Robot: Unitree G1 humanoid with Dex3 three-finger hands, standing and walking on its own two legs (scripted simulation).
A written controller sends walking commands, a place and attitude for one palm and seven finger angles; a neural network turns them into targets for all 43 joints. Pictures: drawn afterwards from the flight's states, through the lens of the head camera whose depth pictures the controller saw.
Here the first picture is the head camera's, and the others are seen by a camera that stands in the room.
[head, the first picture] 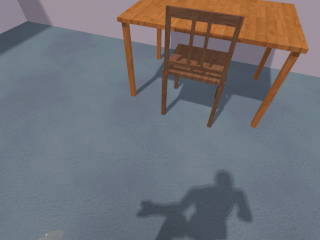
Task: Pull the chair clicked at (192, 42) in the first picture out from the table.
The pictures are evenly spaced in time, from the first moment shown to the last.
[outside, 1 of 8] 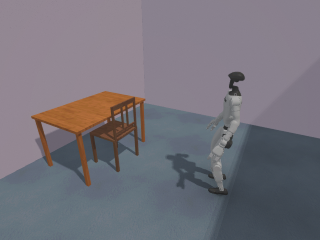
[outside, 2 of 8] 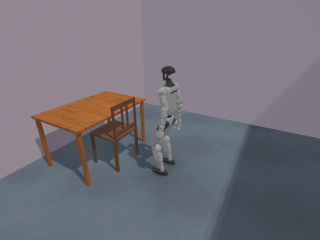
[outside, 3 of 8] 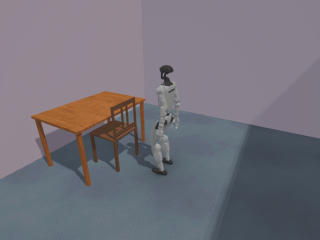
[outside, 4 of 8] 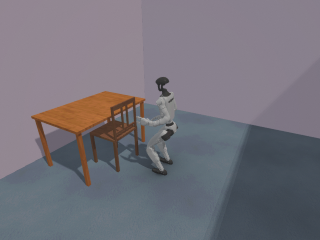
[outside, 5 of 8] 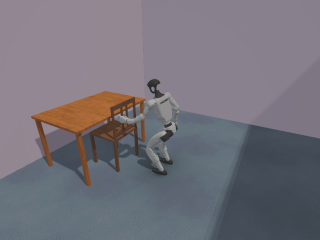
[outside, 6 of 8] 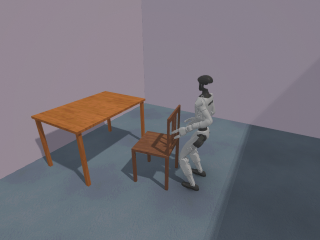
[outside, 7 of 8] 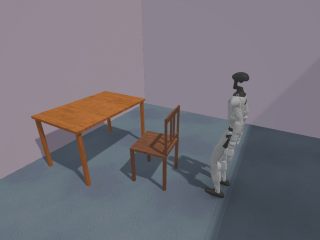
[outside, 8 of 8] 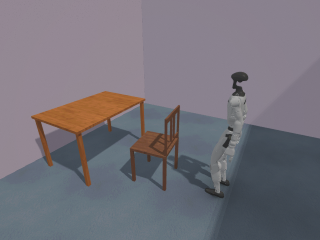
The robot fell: no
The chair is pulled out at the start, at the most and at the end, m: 0.00 0.65 0.64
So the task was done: yes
